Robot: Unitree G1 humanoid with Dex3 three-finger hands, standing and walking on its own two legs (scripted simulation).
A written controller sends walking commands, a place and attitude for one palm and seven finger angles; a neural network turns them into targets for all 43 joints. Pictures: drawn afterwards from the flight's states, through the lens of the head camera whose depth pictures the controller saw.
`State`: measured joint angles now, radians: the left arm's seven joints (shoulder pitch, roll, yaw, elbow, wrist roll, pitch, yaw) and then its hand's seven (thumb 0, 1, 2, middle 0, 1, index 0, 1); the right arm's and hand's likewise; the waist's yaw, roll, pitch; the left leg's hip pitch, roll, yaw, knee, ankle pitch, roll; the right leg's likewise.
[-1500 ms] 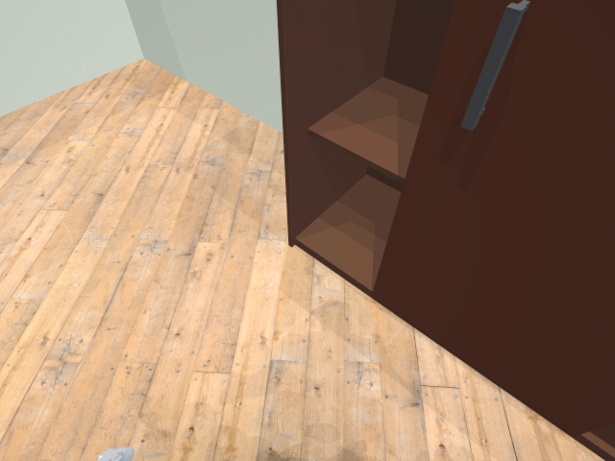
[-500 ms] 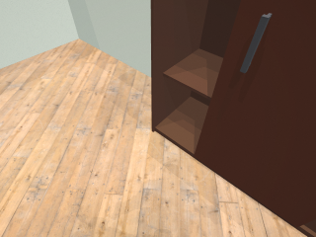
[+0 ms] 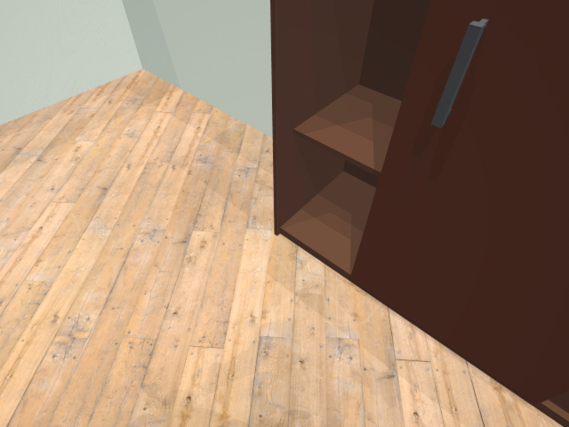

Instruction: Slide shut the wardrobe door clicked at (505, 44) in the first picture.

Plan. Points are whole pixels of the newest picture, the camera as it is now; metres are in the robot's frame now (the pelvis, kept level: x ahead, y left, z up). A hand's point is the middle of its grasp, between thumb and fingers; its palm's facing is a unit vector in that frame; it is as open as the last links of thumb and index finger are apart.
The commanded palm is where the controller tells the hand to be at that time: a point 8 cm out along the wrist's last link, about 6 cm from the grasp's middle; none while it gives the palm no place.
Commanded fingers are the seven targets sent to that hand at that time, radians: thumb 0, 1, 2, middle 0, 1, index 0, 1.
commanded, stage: look at it before walking up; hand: right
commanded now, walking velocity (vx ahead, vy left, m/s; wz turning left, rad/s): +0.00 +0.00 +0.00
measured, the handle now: (459, 76) +0.71 -0.29 +0.16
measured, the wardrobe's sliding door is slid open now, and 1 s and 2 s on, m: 0.39 0.39 0.39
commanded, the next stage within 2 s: walk to a spot facing it in 0.24 s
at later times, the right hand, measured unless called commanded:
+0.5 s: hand out of the picture +0.08 -0.24 -0.17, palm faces -0.04 +0.95 -0.31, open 7.4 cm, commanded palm none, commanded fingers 0.00 -0.90 -0.90 0.20 0.30 0.20 0.30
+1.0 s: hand out of the picture +0.06 -0.16 -0.17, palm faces -0.24 +0.94 -0.23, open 7.4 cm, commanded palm none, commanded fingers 0.00 -0.90 -0.90 0.20 0.30 0.20 0.30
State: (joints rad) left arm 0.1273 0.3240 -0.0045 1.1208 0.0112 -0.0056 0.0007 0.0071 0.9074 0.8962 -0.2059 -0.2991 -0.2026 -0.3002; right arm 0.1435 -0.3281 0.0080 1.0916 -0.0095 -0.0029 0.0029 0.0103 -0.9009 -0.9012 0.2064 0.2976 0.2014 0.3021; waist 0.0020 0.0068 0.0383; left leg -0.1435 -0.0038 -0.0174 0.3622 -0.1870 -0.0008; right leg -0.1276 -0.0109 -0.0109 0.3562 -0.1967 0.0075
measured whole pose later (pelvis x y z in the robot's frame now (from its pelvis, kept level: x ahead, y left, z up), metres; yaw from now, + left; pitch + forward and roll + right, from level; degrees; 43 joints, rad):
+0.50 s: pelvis +0.00 +0.00 +0.00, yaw +2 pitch -1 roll +0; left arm 0.10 0.30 0.01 1.08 0.01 0.00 0.02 0.01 0.91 0.90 -0.20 -0.30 -0.20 -0.30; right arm 0.15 -0.32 -0.01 1.06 -0.01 0.02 -0.01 0.01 -0.90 -0.90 0.20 0.30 0.20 0.30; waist -0.01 0.01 0.05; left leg -0.18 -0.01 -0.06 0.41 -0.21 -0.01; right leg -0.15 -0.02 -0.05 0.40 -0.23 0.01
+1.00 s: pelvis -0.02 +0.02 -0.01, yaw +18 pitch +1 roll -1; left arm 0.12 0.24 0.06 0.95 0.02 0.06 0.02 0.01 0.91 0.90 -0.20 -0.30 -0.20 -0.30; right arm 0.27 -0.19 -0.05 0.94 -0.01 0.03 0.00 0.01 -0.90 -0.90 0.21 0.30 0.20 0.30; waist -0.03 0.00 0.09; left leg -0.29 -0.08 -0.09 0.46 -0.18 0.06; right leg -0.47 -0.05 0.01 1.06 -0.37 0.07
